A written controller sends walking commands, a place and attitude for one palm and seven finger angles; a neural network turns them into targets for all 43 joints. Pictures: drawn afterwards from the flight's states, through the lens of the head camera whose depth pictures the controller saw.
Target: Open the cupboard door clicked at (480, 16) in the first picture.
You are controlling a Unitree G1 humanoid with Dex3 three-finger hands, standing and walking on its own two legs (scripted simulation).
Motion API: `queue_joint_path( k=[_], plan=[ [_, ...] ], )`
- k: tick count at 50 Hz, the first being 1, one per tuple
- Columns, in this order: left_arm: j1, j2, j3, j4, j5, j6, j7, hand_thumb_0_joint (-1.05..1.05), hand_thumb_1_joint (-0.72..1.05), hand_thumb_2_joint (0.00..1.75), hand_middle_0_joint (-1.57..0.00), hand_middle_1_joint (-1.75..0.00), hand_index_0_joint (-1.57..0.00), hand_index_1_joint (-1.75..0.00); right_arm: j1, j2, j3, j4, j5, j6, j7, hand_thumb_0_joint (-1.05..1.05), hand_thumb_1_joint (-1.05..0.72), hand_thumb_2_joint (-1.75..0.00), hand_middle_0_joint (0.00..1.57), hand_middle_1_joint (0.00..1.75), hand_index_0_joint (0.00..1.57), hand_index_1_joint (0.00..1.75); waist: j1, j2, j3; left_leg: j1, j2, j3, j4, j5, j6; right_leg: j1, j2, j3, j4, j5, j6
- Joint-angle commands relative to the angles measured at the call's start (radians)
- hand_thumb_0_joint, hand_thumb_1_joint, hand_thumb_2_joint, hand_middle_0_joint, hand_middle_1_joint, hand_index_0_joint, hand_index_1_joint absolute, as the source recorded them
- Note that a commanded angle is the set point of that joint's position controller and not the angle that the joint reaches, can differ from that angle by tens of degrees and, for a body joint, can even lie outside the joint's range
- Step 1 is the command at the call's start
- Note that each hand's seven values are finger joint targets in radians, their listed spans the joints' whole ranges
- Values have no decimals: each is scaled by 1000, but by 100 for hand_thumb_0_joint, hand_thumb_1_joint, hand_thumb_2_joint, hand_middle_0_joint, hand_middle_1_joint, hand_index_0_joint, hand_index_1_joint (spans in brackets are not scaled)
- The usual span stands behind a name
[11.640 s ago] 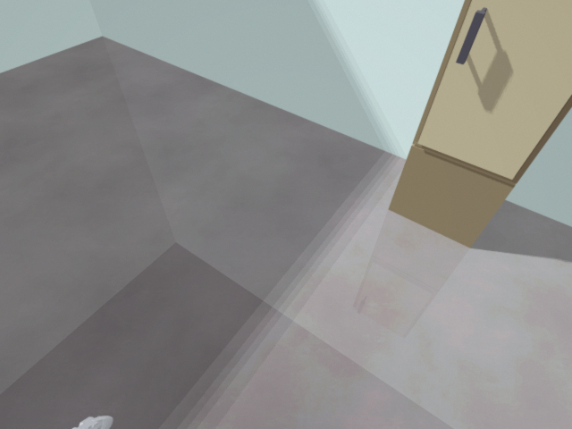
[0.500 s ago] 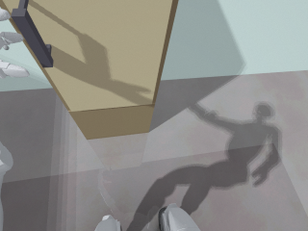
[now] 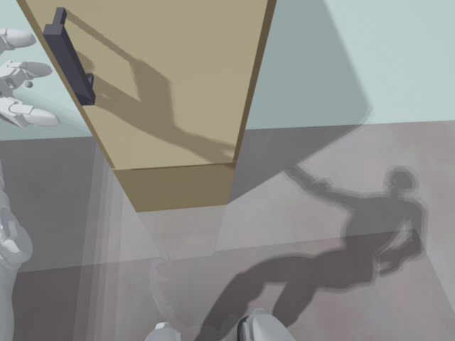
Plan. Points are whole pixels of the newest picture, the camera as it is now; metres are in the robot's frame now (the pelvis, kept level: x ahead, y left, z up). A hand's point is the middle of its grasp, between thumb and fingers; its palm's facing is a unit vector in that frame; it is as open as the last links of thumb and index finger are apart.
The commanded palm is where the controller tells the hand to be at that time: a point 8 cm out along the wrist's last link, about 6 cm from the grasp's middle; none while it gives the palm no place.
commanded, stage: move the hooked fingers beside the handle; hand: left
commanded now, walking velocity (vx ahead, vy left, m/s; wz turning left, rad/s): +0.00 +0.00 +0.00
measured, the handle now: (75, 60) +0.56 +0.22 +0.12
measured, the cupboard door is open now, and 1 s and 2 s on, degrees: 0 0 1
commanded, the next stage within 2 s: slide the fingers in behind the handle in 0.10 s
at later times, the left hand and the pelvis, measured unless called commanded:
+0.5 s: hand (48, 82) +0.50 +0.25 +0.13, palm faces +0.02 -1.00 -0.01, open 14.0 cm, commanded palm +0.48 +0.30 +0.12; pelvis -0.01 +0.00 +0.00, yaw -1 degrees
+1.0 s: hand (62, 82) +0.50 +0.23 +0.12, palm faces +0.02 -1.00 +0.00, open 14.0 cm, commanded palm +0.48 +0.27 +0.12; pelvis -0.01 +0.00 +0.00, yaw +0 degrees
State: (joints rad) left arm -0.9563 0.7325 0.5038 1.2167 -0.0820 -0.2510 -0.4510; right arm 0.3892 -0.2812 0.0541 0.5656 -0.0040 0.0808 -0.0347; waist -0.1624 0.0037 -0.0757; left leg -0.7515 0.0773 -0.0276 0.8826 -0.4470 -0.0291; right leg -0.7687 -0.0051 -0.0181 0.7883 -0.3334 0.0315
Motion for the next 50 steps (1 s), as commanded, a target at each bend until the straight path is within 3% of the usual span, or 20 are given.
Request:
queue_joint_path(
  k=[1, 3, 9, 13, 14, 17, 18, 19, 21, 26, 29, 33, 34, 36, 40, 42, 44, 45, 47, 50],
  plan=[
    [-452, 304, 13, -217, -19, -63, 2, 0, -50, 30, -30, -120, -30, -120, 181, -183, -67, -37, 3, -17, -22, 0, -90, -90, 20, 30, 20, 30, -11, 195, -435, 238, -56, 24, -81, 425, 47, 235, 45, -17, -39, 369, -42],
    [-462, 286, 7, -212, -32, -67, 0, 0, -50, 30, -30, -120, -30, -120, 187, -185, -66, -36, 2, -20, -23, 0, -90, -90, 20, 30, 20, 30, -19, 162, -434, 245, -52, 17, -82, 424, 49, 227, 49, -22, -40, 360, -44],
    [-458, 327, 32, -204, -23, -61, 2, 0, -50, 30, -30, -120, -30, -120, 191, -187, -65, -30, 2, -22, -23, 0, -90, -90, 20, 30, 20, 30, -10, 189, -460, 238, -52, 18, -78, 427, 47, 232, 46, -19, -38, 361, -42],
    [-462, 259, -3, -237, -32, -64, 9, 0, -50, 30, -30, -120, -30, -120, 197, -183, -69, -33, -2, -25, -19, 0, -90, -90, 20, 30, 20, 30, -13, 198, -465, 272, -50, 15, -87, 433, 46, 218, 50, -26, -43, 347, -47],
    [-451, 287, 23, -236, -36, -64, 13, 0, -50, 30, -30, -120, -30, -120, 199, -186, -70, -29, -2, -25, -18, 0, -90, -90, 20, 30, 20, 30, -6, 188, -486, 274, -48, 12, -86, 435, 44, 221, 50, -27, -42, 344, -44],
    [-446, 264, 10, -225, -35, -57, 25, 0, -50, 30, -30, -120, -30, -120, 197, -183, -70, -27, -1, -25, -15, 0, -90, -90, 20, 30, 20, 30, -10, 161, -446, 232, -51, 22, -96, 388, 48, 237, 49, -25, -51, 330, -41],
    [-435, 269, 19, -240, -32, -62, 32, 0, -50, 30, -30, -120, -30, -120, 200, -183, -70, -33, -4, -26, -15, 0, -90, -90, 20, 30, 20, 30, 3, 170, -458, 240, -51, 17, -97, 407, 48, 241, 50, -26, -45, 337, -46],
    [-446, 245, 1, -240, -31, -60, 38, 0, -50, 30, -30, -120, -30, -120, 196, -179, -70, -29, -2, -27, -13, 0, -90, -90, 20, 30, 20, 30, -7, 188, -455, 243, -51, 25, -97, 392, 48, 231, 49, -22, -50, 331, -42],
    [-434, 299, 41, -225, -22, -58, 54, 0, -50, 30, -30, -120, -30, -120, 201, -185, -70, -29, -3, -25, -12, 0, -90, -90, 20, 30, 20, 30, 1, 137, -433, 198, -51, 25, -103, 356, 51, 255, 48, -20, -54, 316, -40],
    [-452, 310, 41, -236, -8, -72, 67, 0, -50, 30, -30, -120, -30, -120, 200, -181, -69, -32, -2, -29, -12, 0, -90, -90, 20, 30, 20, 30, 0, 144, -433, 180, -54, 32, -103, 343, 53, 278, 47, -11, -53, 328, -40],
    [-433, 281, 37, -239, -20, -84, 62, 0, -50, 30, -30, -120, -30, -120, 199, -178, -73, -35, -3, -32, -12, 0, -90, -90, 20, 30, 20, 30, 2, 166, -467, 220, -54, 35, -98, 371, 50, 274, 49, -12, -51, 344, -42],
    [-452, 237, 1, -210, -28, -71, 58, 0, -50, 30, -30, -120, -30, -120, 198, -180, -70, -27, -2, -37, -15, 0, -90, -90, 20, 30, 20, 30, -14, 136, -407, 192, -53, 32, -107, 326, 53, 251, 48, -14, -61, 307, -42],
    [-454, 262, 20, -217, -25, -70, 60, 0, -50, 30, -30, -120, -30, -120, 198, -183, -71, -26, -1, -37, -16, 0, -90, -90, 20, 30, 20, 30, -7, 154, -432, 199, -54, 31, -107, 338, 50, 256, 47, -14, -57, 314, -42],
    [-466, 223, -9, -252, -21, -74, 64, 0, -50, 30, -30, -120, -30, -120, 199, -176, -74, -25, -4, -39, -15, 0, -90, -90, 20, 30, 20, 30, -12, 181, -458, 239, -53, 30, -102, 378, 48, 243, 47, -17, -53, 334, -41],
    [-443, 194, -7, -225, -37, -71, 77, 0, -50, 30, -30, -120, -30, -120, 200, -177, -76, -17, -6, -39, -11, 0, -90, -90, 20, 30, 20, 30, -12, 134, -435, 232, -50, 26, -98, 382, 47, 234, 50, -22, -55, 332, -40],
    [-470, 158, -44, -229, -27, -65, 83, 0, -50, 30, -30, -120, -30, -120, 192, -173, -74, -17, -6, -42, -9, 0, -90, -90, 20, 30, 20, 30, -21, 162, -410, 220, -53, 28, -105, 351, 46, 221, 47, -22, -57, 310, -41],
    [-479, 193, -13, -267, -21, -77, 100, 0, -50, 30, -30, -120, -30, -120, 197, -175, -79, -16, -8, -44, -11, 0, -90, -90, 20, 30, 20, 30, -11, 169, -454, 262, -50, 19, -101, 394, 44, 223, 47, -24, -51, 324, -43],
    [-477, 153, -40, -268, -23, -76, 105, 0, -50, 30, -30, -120, -30, -120, 193, -169, -77, -19, -8, -45, -9, 0, -90, -90, 20, 30, 20, 30, -16, 179, -458, 269, -52, 22, -99, 402, 43, 218, 48, -25, -50, 329, -42],
    [-482, 149, -34, -282, -23, -79, 117, 0, -50, 30, -30, -120, -30, -120, 194, -168, -79, -15, -10, -49, -6, 0, -90, -90, 20, 30, 20, 30, -10, 187, -462, 283, -49, 18, -98, 418, 38, 214, 48, -29, -48, 331, -44],
    [-465, 136, -37, -262, -23, -77, 131, 0, -50, 30, -30, -120, -30, -120, 194, -166, -77, -14, -10, -47, -3, 0, -90, -90, 20, 30, 20, 30, -12, 145, -450, 262, -50, 19, -98, 430, 41, 233, 49, -29, -46, 355, -42]
  ],
)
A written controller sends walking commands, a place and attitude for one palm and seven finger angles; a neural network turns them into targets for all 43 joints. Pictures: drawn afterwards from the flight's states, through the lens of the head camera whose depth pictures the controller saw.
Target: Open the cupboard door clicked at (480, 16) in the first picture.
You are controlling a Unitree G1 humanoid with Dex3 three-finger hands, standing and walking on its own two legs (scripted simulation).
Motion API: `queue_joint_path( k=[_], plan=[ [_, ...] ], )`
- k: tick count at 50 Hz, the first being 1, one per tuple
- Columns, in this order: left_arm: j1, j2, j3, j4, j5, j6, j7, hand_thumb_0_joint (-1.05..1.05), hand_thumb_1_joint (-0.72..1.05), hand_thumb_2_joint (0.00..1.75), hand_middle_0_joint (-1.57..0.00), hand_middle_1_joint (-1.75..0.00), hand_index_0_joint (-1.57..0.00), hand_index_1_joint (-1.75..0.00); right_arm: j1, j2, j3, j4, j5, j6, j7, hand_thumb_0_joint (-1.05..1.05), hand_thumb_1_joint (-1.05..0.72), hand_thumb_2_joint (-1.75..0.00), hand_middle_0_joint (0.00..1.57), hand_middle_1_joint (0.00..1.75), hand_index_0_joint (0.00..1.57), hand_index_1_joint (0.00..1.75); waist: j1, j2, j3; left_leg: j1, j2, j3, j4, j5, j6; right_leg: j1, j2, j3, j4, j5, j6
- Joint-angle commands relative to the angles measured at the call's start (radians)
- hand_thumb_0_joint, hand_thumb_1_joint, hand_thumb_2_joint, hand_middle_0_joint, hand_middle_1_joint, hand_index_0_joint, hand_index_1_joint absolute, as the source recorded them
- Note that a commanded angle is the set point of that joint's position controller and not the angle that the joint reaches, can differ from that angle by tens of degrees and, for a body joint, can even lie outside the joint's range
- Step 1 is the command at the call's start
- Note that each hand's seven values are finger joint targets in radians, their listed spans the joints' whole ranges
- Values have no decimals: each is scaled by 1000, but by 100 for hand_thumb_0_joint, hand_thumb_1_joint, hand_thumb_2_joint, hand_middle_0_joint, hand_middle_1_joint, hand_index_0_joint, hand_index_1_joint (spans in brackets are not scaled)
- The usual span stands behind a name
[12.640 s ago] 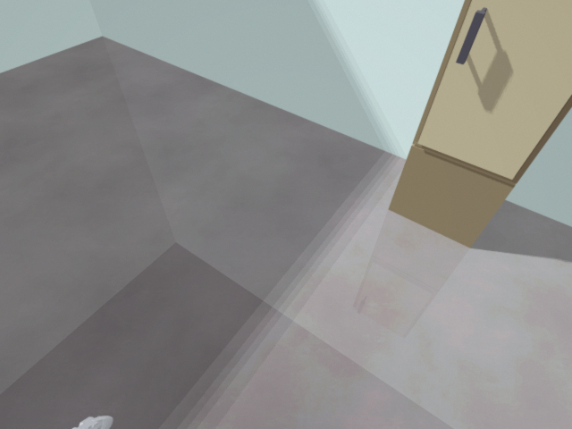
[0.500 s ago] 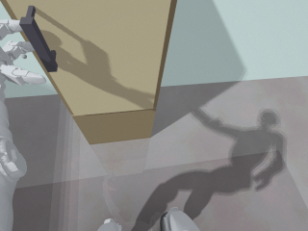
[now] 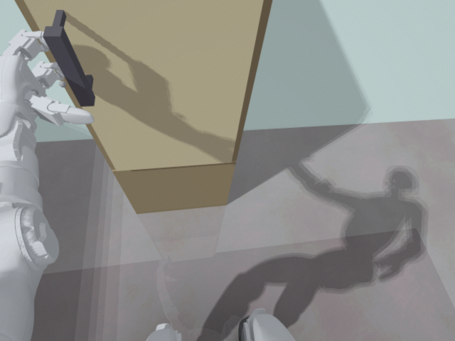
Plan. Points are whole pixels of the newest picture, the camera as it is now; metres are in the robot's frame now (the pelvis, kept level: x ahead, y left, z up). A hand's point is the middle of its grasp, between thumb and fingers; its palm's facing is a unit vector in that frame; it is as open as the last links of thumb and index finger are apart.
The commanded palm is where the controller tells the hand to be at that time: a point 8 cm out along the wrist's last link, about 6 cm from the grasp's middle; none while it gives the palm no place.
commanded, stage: slide the fingers in behind the handle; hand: left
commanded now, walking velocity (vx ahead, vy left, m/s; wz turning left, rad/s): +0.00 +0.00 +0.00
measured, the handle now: (74, 61) +0.56 +0.22 +0.12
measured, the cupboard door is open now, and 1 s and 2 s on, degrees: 0 1 5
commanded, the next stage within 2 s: close the thumb around the handle in 0.80 s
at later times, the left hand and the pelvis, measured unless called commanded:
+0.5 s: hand (87, 82) +0.51 +0.19 +0.12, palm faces +0.05 -1.00 -0.02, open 14.0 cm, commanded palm +0.49 +0.24 +0.12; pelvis +0.00 -0.01 +0.00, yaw +0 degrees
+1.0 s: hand (87, 82) +0.51 +0.19 +0.12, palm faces +0.04 -1.00 -0.02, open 13.8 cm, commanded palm +0.49 +0.23 +0.12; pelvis +0.00 -0.01 +0.00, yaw +0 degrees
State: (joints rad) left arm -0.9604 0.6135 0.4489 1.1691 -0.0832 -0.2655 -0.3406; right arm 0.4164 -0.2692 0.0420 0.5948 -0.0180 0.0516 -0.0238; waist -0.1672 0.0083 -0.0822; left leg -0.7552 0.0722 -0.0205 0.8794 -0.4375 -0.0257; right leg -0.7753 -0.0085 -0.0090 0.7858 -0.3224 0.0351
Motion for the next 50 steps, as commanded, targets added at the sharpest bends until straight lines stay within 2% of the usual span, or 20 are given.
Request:
queue_joint_path(
  k=[1, 3, 5, 8, 12, 14, 15, 17, 19, 20, 22, 25, 27, 29, 32, 34, 40, 44, 45, 50],
  plan=[
    [-469, 243, 10, -234, -17, -64, 25, 0, -50, 30, -30, -120, -30, -120, 166, -176, -67, -45, 3, -19, -11, 0, -90, -90, 20, 30, 20, 30, -4, 165, -453, 274, -46, 13, -98, 416, 36, 240, 52, -38, -43, 339, -46],
    [-454, 226, 5, -247, -14, -67, 36, 0, -50, 30, -30, -120, -30, -120, 165, -174, -68, -50, 1, -19, -9, 0, -90, -90, 20, 30, 20, 30, -1, 181, -456, 292, -46, 15, -94, 440, 37, 234, 53, -40, -40, 350, -50],
    [-437, 250, 33, -211, -15, -61, 48, 0, -50, 30, -30, -120, -30, -120, 165, -175, -68, -48, 2, -17, -8, 0, -90, -90, 20, 30, 20, 30, 2, 116, -439, 248, -46, 17, -98, 417, 39, 263, 52, -38, -44, 356, -46],
    [-456, 216, 7, -260, -12, -72, 58, 0, -50, 30, -30, -120, -30, -120, 163, -170, -69, -53, 1, -19, -7, 0, -90, -90, 20, 30, 20, 30, 2, 155, -459, 279, -48, 19, -96, 440, 39, 259, 52, -35, -38, 370, -49],
    [-431, 188, 1, -229, -18, -68, 70, 0, -50, 30, -30, -120, -30, -120, 161, -168, -72, -47, 3, -22, -3, 0, -90, -90, 20, 30, 20, 30, 0, 112, -432, 255, -47, 23, -103, 412, 38, 266, 52, -37, -46, 363, -45],
    [-460, 162, -19, -251, -15, -72, 77, 0, -50, 30, -30, -120, -30, -120, 163, -164, -73, -45, 1, -24, -3, 0, -90, -90, 20, 30, 20, 30, -4, 140, -447, 273, -49, 23, -103, 429, 37, 263, 51, -35, -43, 374, -44],
    [-452, 189, 10, -254, -14, -74, 85, 0, -50, 30, -30, -120, -30, -120, 166, -166, -75, -44, -2, -25, -3, 0, -90, -90, 20, 30, 20, 30, 7, 118, -460, 262, -50, 25, -100, 427, 39, 284, 49, -32, -44, 382, -44],
    [-441, 162, -9, -249, -10, -73, 94, 0, -50, 30, -30, -120, -30, -120, 163, -161, -75, -46, 0, -25, -1, 0, -90, -90, 20, 30, 20, 30, 2, 100, -449, 252, -52, 29, -104, 415, 40, 294, 49, -31, -46, 387, -42],
    [-444, 148, -14, -285, -9, -84, 102, 0, -50, 30, -30, -120, -30, -120, 160, -159, -78, -48, -1, -28, 0, 0, -90, -90, 20, 30, 20, 30, 8, 137, -482, 288, -52, 28, -101, 447, 37, 288, 49, -31, -40, 401, -45],
    [-437, 121, -31, -258, -10, -80, 106, 0, -50, 30, -30, -120, -30, -120, 160, -155, -76, -42, -1, -28, 1, 0, -90, -90, 20, 30, 20, 30, 3, 122, -448, 277, -52, 30, -103, 436, 37, 279, 49, -34, -46, 392, -44],
    [-425, 164, -4, -252, -2, -82, 115, 0, -50, 30, -30, -120, -30, -120, 160, -163, -78, -42, -1, -28, 0, 0, -90, -90, 20, 30, 20, 30, 11, 86, -442, 246, -54, 32, -107, 408, 42, 304, 48, -26, -49, 390, -44],
    [-455, 128, -38, -252, 3, -88, 113, 0, -50, 30, -30, -120, -30, -120, 156, -159, -75, -38, -1, -31, 0, 0, -90, -90, 20, 30, 20, 30, -2, 119, -430, 253, -56, 33, -111, 383, 41, 287, 46, -26, -53, 372, -44],
    [-448, 145, -32, -227, 3, -85, 109, 0, -50, 30, -30, -120, -30, -120, 155, -164, -76, -39, 3, -31, -4, 0, -90, -90, 20, 30, 20, 30, -6, 78, -421, 228, -57, 33, -115, 355, 44, 300, 46, -23, -58, 360, -44],
    [-481, 140, -37, -234, 0, -91, 104, 0, -50, 30, -30, -120, -30, -120, 153, -162, -74, -33, 2, -34, -7, 0, -90, -90, 20, 30, 20, 30, -5, 121, -426, 245, -59, 31, -113, 362, 42, 288, 44, -22, -56, 358, -45],
    [-467, 145, -31, -216, -6, -90, 100, 0, -50, 30, -30, -120, -30, -120, 155, -165, -74, -34, 2, -39, -8, 0, -90, -90, 20, 30, 20, 30, -9, 79, -433, 228, -60, 35, -111, 345, 46, 304, 45, -18, -61, 357, -42],
    [-493, 146, -39, -232, -1, -99, 100, 0, -50, 30, -30, -120, -30, -120, 154, -164, -72, -31, 1, -40, -9, 0, -90, -90, 20, 30, 20, 30, -9, 112, -440, 244, -59, 27, -116, 354, 42, 291, 43, -23, -54, 354, -44],
    [-498, 141, -46, -190, 3, -88, 100, 0, -50, 30, -30, -120, -30, -120, 155, -165, -71, -25, 1, -42, -12, 0, -90, -90, 20, 30, 20, 30, -21, 97, -418, 223, -60, 29, -110, 329, 45, 272, 43, -22, -59, 332, -42],
    [-506, 164, -22, -226, -2, -94, 101, 0, -50, 30, -30, -120, -30, -120, 163, -168, -73, -27, -3, -43, -11, 0, -90, -90, 20, 30, 20, 30, -8, 137, -476, 265, -58, 23, -105, 378, 41, 276, 44, -24, -50, 354, -44],
    [-483, 162, -23, -200, -2, -89, 100, 0, -50, 30, -30, -120, -30, -120, 160, -167, -72, -28, -2, -42, -11, 0, -90, -90, 20, 30, 20, 30, -9, 114, -457, 252, -58, 25, -104, 372, 42, 273, 44, -25, -52, 352, -44],
    [-484, 136, -39, -224, 2, -95, 107, 0, -22, 42, -32, -123, -32, -123, 161, -164, -74, -29, -3, -41, -7, 0, -90, -90, 20, 30, 20, 30, -6, 140, -459, 276, -56, 19, -106, 394, 37, 254, 46, -32, -47, 348, -47]
  ],
)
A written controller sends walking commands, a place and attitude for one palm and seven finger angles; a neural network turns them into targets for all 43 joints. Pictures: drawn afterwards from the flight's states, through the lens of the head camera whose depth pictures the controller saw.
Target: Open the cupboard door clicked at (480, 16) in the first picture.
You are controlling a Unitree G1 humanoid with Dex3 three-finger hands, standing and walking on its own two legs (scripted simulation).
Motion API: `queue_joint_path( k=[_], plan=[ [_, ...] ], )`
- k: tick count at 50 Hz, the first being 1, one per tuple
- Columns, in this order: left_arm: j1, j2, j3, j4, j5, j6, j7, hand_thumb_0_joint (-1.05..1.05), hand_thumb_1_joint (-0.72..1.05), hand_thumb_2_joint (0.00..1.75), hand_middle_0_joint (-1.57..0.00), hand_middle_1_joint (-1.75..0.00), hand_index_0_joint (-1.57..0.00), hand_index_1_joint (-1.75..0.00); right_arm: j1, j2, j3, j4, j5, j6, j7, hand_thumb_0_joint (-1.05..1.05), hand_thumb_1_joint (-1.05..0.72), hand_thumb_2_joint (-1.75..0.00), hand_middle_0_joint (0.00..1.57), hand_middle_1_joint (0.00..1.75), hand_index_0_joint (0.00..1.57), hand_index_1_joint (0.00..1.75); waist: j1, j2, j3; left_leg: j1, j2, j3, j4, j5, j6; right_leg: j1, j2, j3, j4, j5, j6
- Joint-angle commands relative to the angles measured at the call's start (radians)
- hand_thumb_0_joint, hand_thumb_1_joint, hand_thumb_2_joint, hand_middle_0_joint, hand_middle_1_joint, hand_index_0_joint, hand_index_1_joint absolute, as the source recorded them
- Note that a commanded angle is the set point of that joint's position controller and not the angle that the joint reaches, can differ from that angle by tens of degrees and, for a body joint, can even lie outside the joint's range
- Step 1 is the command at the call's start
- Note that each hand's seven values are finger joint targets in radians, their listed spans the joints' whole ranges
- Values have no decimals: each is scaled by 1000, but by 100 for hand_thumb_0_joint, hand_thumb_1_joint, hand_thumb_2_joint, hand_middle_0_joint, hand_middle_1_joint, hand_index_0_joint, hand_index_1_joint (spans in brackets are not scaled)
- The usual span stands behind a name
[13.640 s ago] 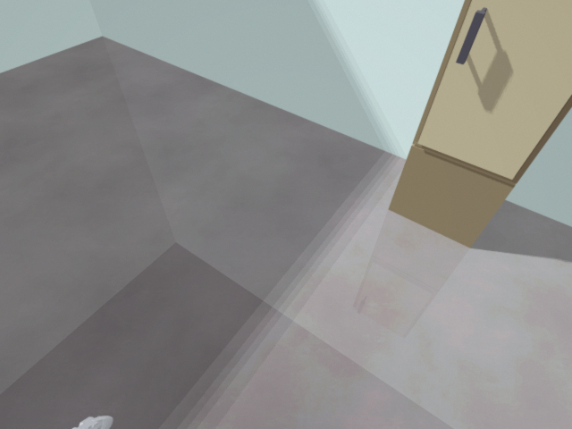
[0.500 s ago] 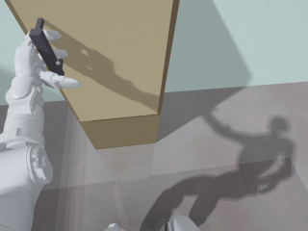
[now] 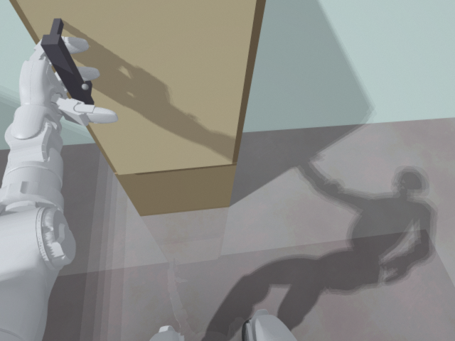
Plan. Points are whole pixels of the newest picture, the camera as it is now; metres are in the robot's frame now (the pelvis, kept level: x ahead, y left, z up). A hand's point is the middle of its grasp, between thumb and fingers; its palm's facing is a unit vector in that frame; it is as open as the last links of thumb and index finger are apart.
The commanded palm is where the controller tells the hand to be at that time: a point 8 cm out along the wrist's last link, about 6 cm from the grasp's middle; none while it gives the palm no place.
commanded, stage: close the thumb around the handle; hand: left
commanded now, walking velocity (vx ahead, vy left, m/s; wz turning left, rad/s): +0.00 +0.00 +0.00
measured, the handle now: (73, 68) +0.56 +0.22 +0.12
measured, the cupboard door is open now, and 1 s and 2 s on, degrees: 1 5 45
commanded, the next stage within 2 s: pull the door open along its arc in 0.60 s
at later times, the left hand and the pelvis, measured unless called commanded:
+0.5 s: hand (82, 87) +0.52 +0.20 +0.12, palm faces +0.04 -1.00 -0.01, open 5.9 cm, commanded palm +0.49 +0.25 +0.12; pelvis +0.00 +0.00 +0.00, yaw +0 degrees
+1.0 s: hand (86, 98) +0.49 +0.19 +0.12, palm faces +0.03 -1.00 +0.00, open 5.8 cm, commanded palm +0.43 +0.24 +0.12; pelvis +0.01 +0.01 +0.01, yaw -2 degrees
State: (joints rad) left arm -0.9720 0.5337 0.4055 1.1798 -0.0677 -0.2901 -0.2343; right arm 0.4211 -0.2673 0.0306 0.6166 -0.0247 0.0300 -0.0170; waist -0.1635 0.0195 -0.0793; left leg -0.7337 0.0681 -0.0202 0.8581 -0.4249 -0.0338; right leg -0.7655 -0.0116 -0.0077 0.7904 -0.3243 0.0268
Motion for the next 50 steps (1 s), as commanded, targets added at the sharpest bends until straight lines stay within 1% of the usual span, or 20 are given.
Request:
queue_joint_path(
  k=[1, 4, 5, 7, 11, 14, 20, 23, 25, 26, 28, 30, 31, 34, 35, 36, 39, 43, 44, 50],
  plan=[
    [-483, 188, -18, -232, -18, -67, 1, 0, -16, 44, -32, -124, -32, -124, 155, -165, -61, -51, 4, -20, -13, 0, -90, -90, 20, 30, 20, 30, -21, 110, -443, 249, -50, 19, -88, 360, 46, 234, 51, -35, -57, 334, -35],
    [-483, 227, 17, -265, -20, -76, 5, 0, 0, 52, -34, -125, -34, -125, 161, -169, -64, -50, 1, -21, -13, 0, -90, -90, 20, 30, 20, 30, -8, 117, -494, 268, -51, 17, -85, 388, 46, 262, 51, -31, -50, 360, -37],
    [-460, 226, 21, -256, -19, -75, 5, 0, 6, 54, -34, -126, -34, -126, 157, -167, -64, -52, 2, -21, -12, 0, -90, -90, 20, 30, 20, 30, 1, 115, -488, 259, -51, 20, -86, 388, 45, 271, 50, -32, -52, 363, -38],
    [-459, 214, 5, -235, -19, -70, 3, 0, 17, 59, -35, -127, -35, -127, 150, -166, -60, -52, 6, -19, -11, 0, -90, -90, 20, 30, 20, 30, -9, 105, -428, 225, -52, 27, -91, 348, 48, 262, 51, -30, -61, 344, -37],
    [-471, 261, 33, -219, -11, -68, 3, 0, 40, 68, -36, -130, -36, -130, 153, -172, -60, -49, 6, -18, -17, 0, -90, -90, 20, 30, 20, 30, -11, 89, -420, 202, -53, 24, -94, 323, 51, 266, 49, -27, -61, 330, -37],
    [-461, 257, 45, -239, -21, -74, 2, 0, 56, 76, -38, -131, -38, -131, 160, -170, -63, -53, 4, -20, -16, 0, -90, -90, 20, 30, 20, 30, -1, 98, -474, 242, -52, 22, -88, 378, 48, 278, 50, -31, -53, 364, -37],
    [-445, 260, 39, -199, -17, -61, -8, 0, 90, 90, -40, -135, -40, -135, 154, -170, -58, -55, 6, -15, -17, 0, -90, -90, 20, 30, 20, 30, -7, 87, -417, 200, -53, 28, -89, 346, 50, 268, 49, -28, -58, 352, -36],
    [-466, 299, 60, -219, -20, -65, -11, 0, 90, 90, -40, -135, -40, -135, 156, -176, -56, -60, 4, -15, -22, 0, -90, -90, 20, 30, 20, 30, -7, 69, -439, 186, -55, 28, -90, 342, 53, 297, 49, -23, -54, 363, -36],
    [-461, 272, 43, -253, -20, -77, -17, 0, 90, 90, -40, -135, -40, -135, 152, -170, -60, -64, 5, -16, -20, 0, -90, -90, 20, 30, 20, 30, 0, 122, -480, 232, -55, 28, -82, 384, 48, 288, 48, -24, -48, 382, -37],
    [-443, 287, 62, -252, -23, -79, -20, 0, 90, 90, -40, -135, -40, -135, 155, -171, -63, -62, 3, -15, -19, 0, -90, -90, 20, 30, 20, 30, 6, 114, -491, 239, -52, 28, -79, 402, 47, 295, 50, -26, -46, 395, -37],
    [-405, 322, 104, -227, -40, -72, -20, 0, 90, 90, -40, -135, -40, -135, 155, -175, -59, -68, 4, -10, -21, 0, -90, -90, 20, 30, 20, 30, 19, 74, -473, 200, -54, 31, -82, 398, 50, 328, 51, -23, -46, 415, -38],
    [-424, 311, 81, -241, -30, -69, -18, 0, 90, 90, -40, -135, -40, -135, 144, -171, -58, -71, 7, -9, -19, 0, -90, -90, 20, 30, 20, 30, 11, 101, -457, 187, -56, 38, -84, 370, 50, 319, 48, -19, -48, 402, -34],
    [-396, 322, 91, -214, -25, -64, -17, 0, 90, 90, -40, -135, -40, -135, 144, -172, -58, -73, 8, -7, -18, 0, -90, -90, 20, 30, 20, 30, 17, 75, -436, 167, -55, 37, -87, 350, 51, 324, 49, -19, -52, 388, -35],
    [-401, 334, 94, -251, -22, -68, -15, 0, 90, 90, -40, -135, -40, -135, 143, -173, -60, -80, 9, -4, -20, 0, -90, -90, 20, 30, 20, 30, 16, 102, -463, 194, -53, 36, -87, 376, 50, 317, 49, -20, -46, 399, -36],
    [-408, 314, 80, -246, -22, -67, -16, 0, 90, 90, -40, -135, -40, -135, 140, -171, -58, -81, 8, -4, -19, 0, -90, -90, 20, 30, 20, 30, 15, 113, -454, 192, -54, 37, -88, 362, 48, 309, 48, -20, -49, 383, -35],
    [-444, 249, 29, -247, -27, -64, -15, 0, 90, 90, -40, -135, -40, -135, 140, -166, -59, -76, 9, -7, -17, 0, -90, -90, 20, 30, 20, 30, -12, 103, -428, 205, -52, 35, -90, 352, 49, 278, 51, -26, -55, 368, -33],
    [-395, 254, 55, -272, -34, -69, -5, 0, 90, 90, -40, -135, -40, -135, 147, -171, -67, -76, 5, -12, -14, 0, -90, -90, 20, 30, 20, 30, 15, 109, -487, 239, -50, 30, -87, 385, 45, 290, 52, -28, -49, 374, -37],
    [-279, 212, 45, -330, -51, -68, -8, 0, 90, 90, -40, -135, -40, -135, 132, -167, -69, -95, 9, -11, -7, 0, -90, -90, 20, 30, 20, 30, 44, 92, -489, 253, -49, 33, -98, 423, 44, 326, 56, -34, -45, 403, -44],
    [-247, 210, 53, -355, -58, -65, -6, 0, 90, 90, -40, -135, -40, -135, 121, -164, -71, -100, 11, -11, -5, 0, -90, -90, 20, 30, 20, 30, 57, 119, -489, 258, -48, 40, -102, 428, 42, 335, 54, -32, -48, 410, -43],
    [27, 110, 20, -546, -108, -32, 0, 0, 90, 90, -40, -135, -40, -135, 62, -147, -77, -150, 31, -16, 3, 0, -90, -90, 20, 30, 20, 30, 107, 64, -461, 259, -49, 61, -139, 472, 46, 439, 50, -32, -63, 486, -45]
  ],
)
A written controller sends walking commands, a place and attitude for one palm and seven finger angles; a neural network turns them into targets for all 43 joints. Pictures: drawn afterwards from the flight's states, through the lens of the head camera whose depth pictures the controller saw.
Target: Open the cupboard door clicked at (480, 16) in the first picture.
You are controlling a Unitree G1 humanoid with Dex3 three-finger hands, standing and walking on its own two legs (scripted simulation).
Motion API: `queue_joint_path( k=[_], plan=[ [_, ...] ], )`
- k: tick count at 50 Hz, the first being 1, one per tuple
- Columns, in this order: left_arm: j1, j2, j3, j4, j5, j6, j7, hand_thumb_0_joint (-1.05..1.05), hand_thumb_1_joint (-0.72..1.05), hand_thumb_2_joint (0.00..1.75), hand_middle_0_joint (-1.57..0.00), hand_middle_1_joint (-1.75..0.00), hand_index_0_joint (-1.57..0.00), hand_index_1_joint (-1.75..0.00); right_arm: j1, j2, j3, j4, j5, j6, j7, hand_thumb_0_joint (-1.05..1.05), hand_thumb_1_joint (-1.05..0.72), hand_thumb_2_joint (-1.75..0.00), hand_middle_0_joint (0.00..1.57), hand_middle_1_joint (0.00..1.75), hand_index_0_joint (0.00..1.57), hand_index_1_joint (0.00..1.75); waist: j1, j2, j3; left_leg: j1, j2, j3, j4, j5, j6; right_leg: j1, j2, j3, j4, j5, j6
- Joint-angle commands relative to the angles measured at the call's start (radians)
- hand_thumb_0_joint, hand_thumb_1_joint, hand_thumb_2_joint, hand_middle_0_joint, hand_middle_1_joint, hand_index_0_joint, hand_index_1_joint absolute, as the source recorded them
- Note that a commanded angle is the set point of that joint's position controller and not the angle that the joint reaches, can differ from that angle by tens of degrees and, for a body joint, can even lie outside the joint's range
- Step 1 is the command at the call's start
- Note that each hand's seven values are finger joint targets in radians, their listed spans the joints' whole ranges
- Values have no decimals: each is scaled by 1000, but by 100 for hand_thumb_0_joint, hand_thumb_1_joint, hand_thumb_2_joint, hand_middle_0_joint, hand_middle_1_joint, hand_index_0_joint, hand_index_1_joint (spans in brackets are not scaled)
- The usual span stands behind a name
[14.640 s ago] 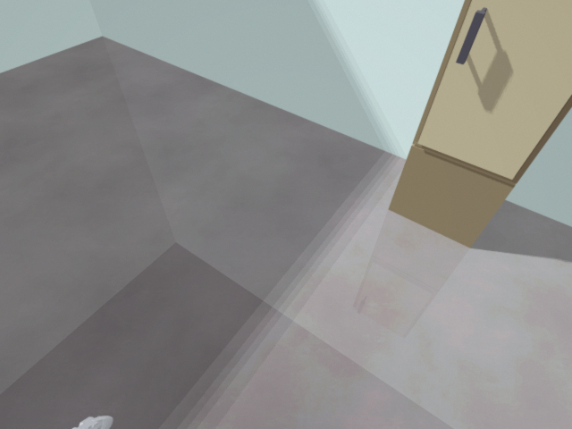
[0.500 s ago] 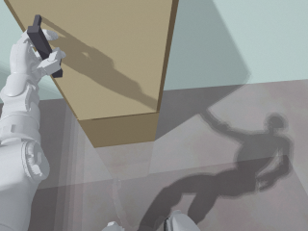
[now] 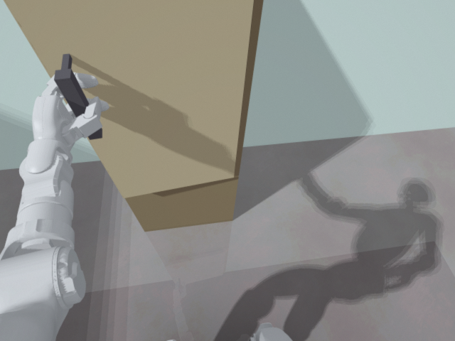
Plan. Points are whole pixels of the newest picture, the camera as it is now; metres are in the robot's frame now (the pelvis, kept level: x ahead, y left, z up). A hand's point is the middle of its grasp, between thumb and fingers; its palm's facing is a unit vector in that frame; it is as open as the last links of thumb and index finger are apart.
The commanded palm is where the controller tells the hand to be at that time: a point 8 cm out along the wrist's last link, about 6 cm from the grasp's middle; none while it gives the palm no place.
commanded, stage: pull the door open along its arc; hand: left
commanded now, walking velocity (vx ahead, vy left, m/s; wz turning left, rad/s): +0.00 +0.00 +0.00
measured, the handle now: (82, 99) +0.52 +0.23 +0.11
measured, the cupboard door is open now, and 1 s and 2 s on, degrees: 5 45 44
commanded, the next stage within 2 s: open thumb and fingers to let go in 0.82 s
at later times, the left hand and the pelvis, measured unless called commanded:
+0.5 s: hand (141, 176) +0.35 +0.11 +0.12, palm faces +0.43 -0.90 +0.02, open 6.0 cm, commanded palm +0.29 +0.15 +0.11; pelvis +0.01 -0.02 +0.02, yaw +3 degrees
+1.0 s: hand (177, 198) +0.31 +0.06 +0.12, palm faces +0.42 -0.91 -0.05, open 6.2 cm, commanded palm +0.26 +0.09 +0.11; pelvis +0.02 -0.03 +0.02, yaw +5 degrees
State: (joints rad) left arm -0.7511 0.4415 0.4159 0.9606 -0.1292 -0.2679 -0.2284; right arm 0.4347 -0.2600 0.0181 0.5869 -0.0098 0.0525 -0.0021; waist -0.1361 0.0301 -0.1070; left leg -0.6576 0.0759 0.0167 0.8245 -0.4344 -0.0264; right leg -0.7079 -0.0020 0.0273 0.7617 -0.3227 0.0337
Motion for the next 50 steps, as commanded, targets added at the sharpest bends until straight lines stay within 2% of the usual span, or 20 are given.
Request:
queue_joint_path(
  k=[1, 3, 6, 7, 8, 9, 10, 12, 14, 18, 22, 23, 25, 28, 30, 32, 40, 43, 46, 50],
  plan=[
    [-147, 189, 9, -349, -54, -42, -2, 0, 90, 90, -40, -135, -40, -135, 36, -153, -65, -126, 19, -41, -11, 0, -90, -90, 20, 30, 20, 30, 83, 25, -404, 168, -57, 29, -115, 455, 40, 391, 40, -69, -42, 480, -51],
    [-62, 175, 7, -401, -62, -28, 6, 0, 90, 90, -40, -135, -40, -135, 8, -153, -62, -142, 24, -44, -14, 0, -90, -90, 20, 30, 20, 30, 97, 9, -350, 151, -60, 33, -137, 414, 41, 409, 37, -69, -54, 457, -53],
    [49, 129, -9, -523, -77, -8, 19, 0, 90, 90, -40, -135, -40, -135, -33, -138, -59, -160, 28, -54, -15, 0, -90, -90, 20, 30, 20, 30, 118, 11, -350, 175, -64, 39, -155, 429, 38, 452, 31, -69, -58, 480, -53],
    [47, 95, 110, -618, -137, 9, 161, 0, 90, 90, -40, -135, -40, -135, -82, -100, -57, -168, 25, -68, -11, 0, -90, -90, 20, 30, 20, 30, 197, -9, -331, 141, -73, 33, -163, 421, 23, 460, 31, -85, -76, 449, -46],
    [123, 15, 33, -658, -114, 22, 235, 0, 90, 90, -40, -135, -40, -135, -101, -98, -55, -166, 21, -82, -4, 0, -90, -90, 20, 30, 20, 30, 176, -9, -310, 161, -70, 32, -174, 404, 20, 456, 33, -89, -83, 416, -43],
    [183, -28, 17, -706, -93, 35, 298, 0, 90, 90, -40, -135, -40, -135, -107, -92, -58, -162, 19, -92, 4, 0, -90, -90, 20, 30, 20, 30, 173, 4, -302, 174, -69, 37, -180, 422, 18, 451, 30, -95, -85, 422, -43],
    [241, -63, -11, -771, -57, 43, 356, 0, 90, 90, -40, -135, -40, -135, -117, -84, -58, -160, 12, -98, 13, 0, -90, -90, 20, 30, 20, 30, 181, 21, -308, 191, -68, 39, -184, 455, 14, 463, 26, -99, -81, 438, -45],
    [300, -130, -89, -883, 9, 57, 439, 0, 90, 90, -40, -135, -40, -135, -134, -77, -62, -155, 0, -102, 24, 0, -90, -90, 20, 30, 20, 30, 168, 30, -325, 234, -64, 47, -184, 498, 14, 476, 19, -96, -84, 475, -46],
    [329, -186, -142, -953, 52, 77, 515, 0, 90, 90, -40, -135, -40, -135, -169, -67, -63, -159, -9, -96, 22, 0, -90, -90, 20, 30, 20, 30, 165, -16, -310, 244, -62, 47, -196, 479, 15, 503, 13, -91, -100, 472, -47],
    [347, -300, -245, -1026, 101, 132, 630, 0, 90, 90, -40, -135, -40, -135, -237, -49, -55, -159, -25, -77, -2, 0, -90, -90, 20, 30, 20, 30, 154, -87, -251, 278, -63, 38, -222, 414, 19, 515, 2, -86, -147, 410, -44],
    [381, -414, -351, -1087, 149, 177, 722, 0, 90, 90, -40, -135, -40, -135, -295, -24, -42, -153, -44, -62, -20, 0, -90, -90, 20, 30, 20, 30, 157, -59, -219, 321, -71, 38, -233, 391, 20, 515, -7, -82, -176, 370, -44],
    [382, -434, -378, -1095, 161, 184, 743, 0, 90, 90, -40, -135, -40, -135, -304, -19, -42, -150, -45, -60, -23, 0, -90, -90, 20, 30, 20, 30, 150, -106, -210, 328, -68, 30, -235, 382, 21, 520, -9, -83, -190, 355, -43],
    [430, -485, -436, -1138, 186, 195, 769, 0, 90, 90, -40, -135, -40, -135, -322, -11, -41, -151, -53, -54, -23, 0, -90, -90, 20, 30, 20, 30, 156, -74, -213, 353, -71, 34, -234, 400, 21, 527, -12, -82, -188, 372, -46],
    [497, -544, -516, -1169, 215, 213, 781, 0, 90, 90, -40, -135, -40, -135, -334, -3, -43, -151, -60, -45, -21, 0, -90, -90, 20, 30, 20, 30, 150, -121, -199, 375, -69, 27, -227, 423, 24, 539, -14, -85, -196, 407, -48],
    [521, -576, -561, -1219, 233, 218, 787, 0, 90, 90, -40, -135, -40, -135, -353, 6, -44, -156, -62, -40, -19, 0, -90, -90, 20, 30, 20, 30, 153, -78, -194, 395, -69, 28, -224, 439, 24, 539, -16, -83, -193, 424, -52],
    [570, -601, -597, -1232, 244, 229, 795, 0, 90, 90, -40, -135, -40, -135, -362, 9, -44, -158, -62, -35, -13, 0, -90, -90, 20, 30, 20, 30, 154, -89, -178, 396, -68, 23, -219, 448, 24, 541, -17, -87, -192, 434, -55],
    [755, -703, -711, -1318, 218, 280, 816, 0, 90, 90, -40, -135, -40, -135, -417, 24, -40, -165, -47, -34, 17, 0, -90, -90, 20, 30, 20, 30, 170, -94, -137, 410, -71, 9, -208, 433, 21, 552, -17, -94, -210, 415, -63],
    [703, -677, -689, -1311, 221, 300, 836, 0, 90, 90, -40, -135, -40, -135, -423, 23, -39, -154, -46, -29, 17, 0, -90, -90, 20, 30, 20, 30, 169, -99, -129, 404, -74, 4, -204, 434, 20, 551, -19, -92, -210, 425, -63],
    [495, -618, -617, -1236, 222, 303, 869, 0, 90, 90, -40, -135, -40, -135, -441, 20, -31, -121, -51, -28, -4, 0, -90, -90, 20, 30, 20, 30, 152, -113, -97, 392, -84, -1, -205, 380, 24, 503, -23, -83, -231, 335, -56],
    [530, -660, -636, -1179, 230, 295, 863, 0, 62, 78, -38, -132, -38, -132, -431, 25, -39, -117, -55, -34, -10, 0, -90, -90, 20, 30, 20, 30, 169, -126, -146, 407, -84, 5, -212, 391, 26, 520, -23, -82, -228, 333, -58]
  ],
)
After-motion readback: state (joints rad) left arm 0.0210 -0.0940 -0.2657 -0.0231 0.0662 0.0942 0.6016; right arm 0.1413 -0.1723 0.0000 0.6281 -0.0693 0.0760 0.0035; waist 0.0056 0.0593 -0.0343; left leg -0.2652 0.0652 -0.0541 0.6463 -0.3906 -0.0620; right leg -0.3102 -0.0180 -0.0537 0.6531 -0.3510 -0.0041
